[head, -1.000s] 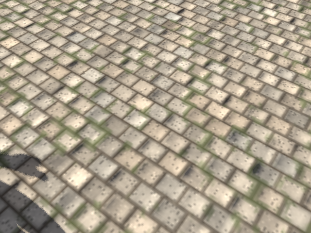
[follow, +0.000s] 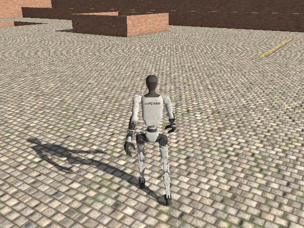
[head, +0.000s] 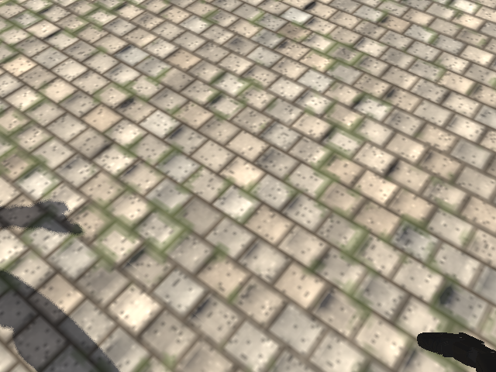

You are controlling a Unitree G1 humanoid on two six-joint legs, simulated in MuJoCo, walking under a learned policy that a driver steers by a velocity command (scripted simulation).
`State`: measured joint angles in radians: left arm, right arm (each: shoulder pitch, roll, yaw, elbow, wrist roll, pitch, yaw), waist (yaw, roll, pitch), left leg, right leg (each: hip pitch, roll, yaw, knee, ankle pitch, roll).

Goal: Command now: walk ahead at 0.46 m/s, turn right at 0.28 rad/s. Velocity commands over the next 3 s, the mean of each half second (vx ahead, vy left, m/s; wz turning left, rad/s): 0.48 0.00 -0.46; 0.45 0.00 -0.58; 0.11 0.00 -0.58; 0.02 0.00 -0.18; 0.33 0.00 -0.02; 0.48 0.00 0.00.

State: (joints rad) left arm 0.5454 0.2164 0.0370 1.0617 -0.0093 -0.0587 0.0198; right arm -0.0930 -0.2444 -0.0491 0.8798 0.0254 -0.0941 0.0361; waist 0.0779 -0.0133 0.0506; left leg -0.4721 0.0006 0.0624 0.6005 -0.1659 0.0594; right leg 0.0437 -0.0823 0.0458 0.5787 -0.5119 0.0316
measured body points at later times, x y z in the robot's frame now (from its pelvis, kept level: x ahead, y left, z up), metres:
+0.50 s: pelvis +0.26 -0.05 +0.00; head +0.29 -0.07 +0.45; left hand +0.52 +0.13 -0.09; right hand +0.18 -0.32 -0.15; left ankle +0.10 +0.11 -0.71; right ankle +0.37 -0.17 -0.72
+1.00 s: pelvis +0.54 -0.13 +0.01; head +0.56 -0.15 +0.46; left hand +0.73 +0.11 -0.10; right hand +0.61 -0.46 -0.07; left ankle +0.72 -0.10 -0.72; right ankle +0.37 -0.17 -0.71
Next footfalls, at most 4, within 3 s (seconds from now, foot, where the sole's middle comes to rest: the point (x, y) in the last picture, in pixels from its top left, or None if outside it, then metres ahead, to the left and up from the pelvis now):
0.50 right None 0.41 -0.18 -0.75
1.00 left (320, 269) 0.75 -0.12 -0.75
1.46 right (391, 339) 0.56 -0.30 -0.75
1.84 left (329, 274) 0.73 -0.14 -0.75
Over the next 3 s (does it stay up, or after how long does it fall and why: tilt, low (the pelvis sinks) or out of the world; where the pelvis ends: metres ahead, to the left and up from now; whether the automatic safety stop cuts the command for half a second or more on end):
stays up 0.89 -0.51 0.03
